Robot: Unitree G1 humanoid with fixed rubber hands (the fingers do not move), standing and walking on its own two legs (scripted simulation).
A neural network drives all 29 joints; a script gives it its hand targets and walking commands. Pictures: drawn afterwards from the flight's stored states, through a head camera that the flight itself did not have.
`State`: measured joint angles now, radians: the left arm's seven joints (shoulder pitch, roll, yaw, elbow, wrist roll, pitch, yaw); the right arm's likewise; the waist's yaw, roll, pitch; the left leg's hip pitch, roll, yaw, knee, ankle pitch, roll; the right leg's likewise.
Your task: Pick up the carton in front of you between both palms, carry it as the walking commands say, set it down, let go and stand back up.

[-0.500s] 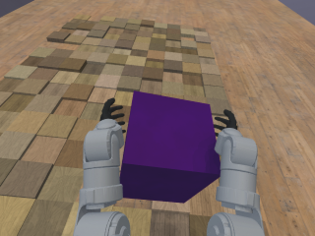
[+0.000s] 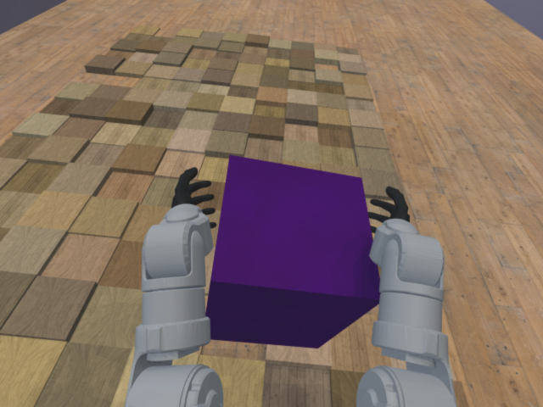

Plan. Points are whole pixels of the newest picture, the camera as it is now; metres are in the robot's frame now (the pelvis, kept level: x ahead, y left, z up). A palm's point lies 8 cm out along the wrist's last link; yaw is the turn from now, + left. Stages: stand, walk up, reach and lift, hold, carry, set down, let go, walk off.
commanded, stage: carry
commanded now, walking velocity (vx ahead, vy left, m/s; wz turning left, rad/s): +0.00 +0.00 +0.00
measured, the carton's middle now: (278, 261) +0.34 +0.01 +0.03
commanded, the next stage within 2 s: none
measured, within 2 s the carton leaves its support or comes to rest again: neither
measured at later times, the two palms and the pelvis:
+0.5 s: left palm (182, 228) +0.31 +0.14 +0.14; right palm (397, 244) +0.31 -0.15 +0.13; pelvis -0.02 +0.00 +0.00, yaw +0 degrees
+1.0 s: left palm (183, 228) +0.31 +0.14 +0.13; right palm (396, 249) +0.31 -0.15 +0.13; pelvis -0.02 +0.00 +0.00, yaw +0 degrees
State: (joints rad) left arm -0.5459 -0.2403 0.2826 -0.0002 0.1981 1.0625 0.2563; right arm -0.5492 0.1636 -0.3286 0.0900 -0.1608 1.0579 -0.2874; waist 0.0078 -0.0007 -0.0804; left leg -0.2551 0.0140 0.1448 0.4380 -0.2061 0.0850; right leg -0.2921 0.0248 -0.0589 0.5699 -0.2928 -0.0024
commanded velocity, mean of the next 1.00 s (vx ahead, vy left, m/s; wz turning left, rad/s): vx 0.00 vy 0.00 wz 0.00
